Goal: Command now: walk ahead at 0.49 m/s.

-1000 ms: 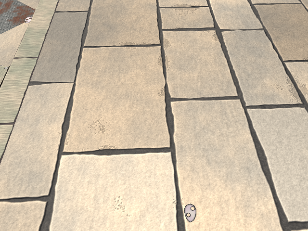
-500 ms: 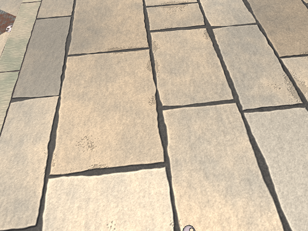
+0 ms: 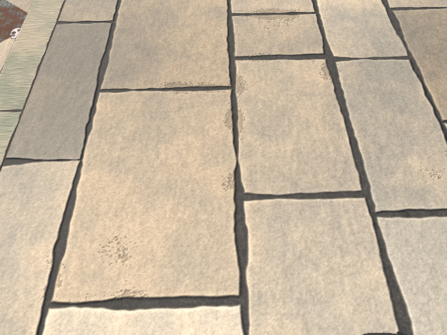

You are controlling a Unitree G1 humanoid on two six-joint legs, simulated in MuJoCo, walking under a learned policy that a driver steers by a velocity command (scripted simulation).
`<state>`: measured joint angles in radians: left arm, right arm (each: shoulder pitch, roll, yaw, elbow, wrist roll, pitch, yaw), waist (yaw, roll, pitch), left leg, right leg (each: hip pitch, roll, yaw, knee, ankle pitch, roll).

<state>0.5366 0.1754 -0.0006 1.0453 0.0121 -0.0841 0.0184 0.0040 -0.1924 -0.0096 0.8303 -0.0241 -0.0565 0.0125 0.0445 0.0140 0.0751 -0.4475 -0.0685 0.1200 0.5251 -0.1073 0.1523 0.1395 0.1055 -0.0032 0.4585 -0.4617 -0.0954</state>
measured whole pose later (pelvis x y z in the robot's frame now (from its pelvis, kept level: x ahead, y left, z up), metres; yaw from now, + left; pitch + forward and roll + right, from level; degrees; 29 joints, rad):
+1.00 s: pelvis +0.53 -0.04 +0.02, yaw +8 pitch +0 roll -1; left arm 0.44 0.17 0.02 1.06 0.02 -0.11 0.02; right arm 0.07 -0.19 -0.02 0.90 -0.03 -0.04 0.04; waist 0.04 0.03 0.06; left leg -0.61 0.05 0.07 0.67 0.00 0.08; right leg 0.08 0.07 -0.19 0.21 -0.30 -0.07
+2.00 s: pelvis +0.82 +0.03 +0.03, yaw +41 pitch +2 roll +0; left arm 0.40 0.24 0.04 0.84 0.02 -0.09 0.00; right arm 0.17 -0.30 -0.08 0.76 -0.04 -0.01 0.07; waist 0.04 0.06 -0.01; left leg -0.69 0.00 -0.07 0.98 -0.15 0.02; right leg -0.01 0.01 -0.09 0.24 -0.27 -0.03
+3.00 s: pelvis +1.23 +0.38 +0.03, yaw +29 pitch +1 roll +0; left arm 0.37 0.26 0.07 0.88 0.00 -0.04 -0.02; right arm 0.14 -0.26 -0.02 0.79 -0.05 -0.04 0.01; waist 0.03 0.03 0.05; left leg -0.64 0.12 -0.05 0.94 -0.17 -0.04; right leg -0.14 0.14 0.06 0.32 -0.18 -0.13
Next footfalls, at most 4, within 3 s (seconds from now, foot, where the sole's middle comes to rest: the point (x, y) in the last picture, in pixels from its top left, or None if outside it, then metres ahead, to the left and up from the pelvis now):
0.54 right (286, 327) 0.47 -0.11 -0.75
1.08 left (228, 243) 0.73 0.06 -0.75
1.72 right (272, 212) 0.85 -0.08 -0.75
2.18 left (172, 190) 0.93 0.27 -0.75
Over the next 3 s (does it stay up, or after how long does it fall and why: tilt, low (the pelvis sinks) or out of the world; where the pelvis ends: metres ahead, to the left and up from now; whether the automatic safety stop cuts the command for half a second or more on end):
stays up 1.23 0.38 0.03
